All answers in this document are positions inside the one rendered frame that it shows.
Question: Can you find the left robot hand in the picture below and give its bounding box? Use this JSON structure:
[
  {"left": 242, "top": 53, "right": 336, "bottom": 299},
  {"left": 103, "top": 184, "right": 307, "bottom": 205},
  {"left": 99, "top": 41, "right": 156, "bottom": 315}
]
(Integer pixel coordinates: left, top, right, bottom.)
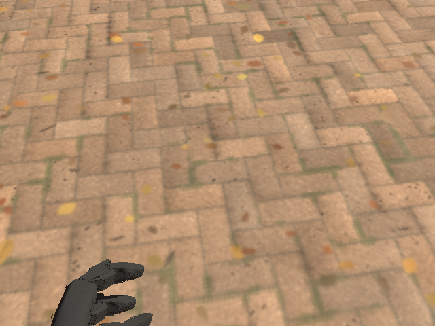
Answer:
[{"left": 51, "top": 259, "right": 153, "bottom": 326}]

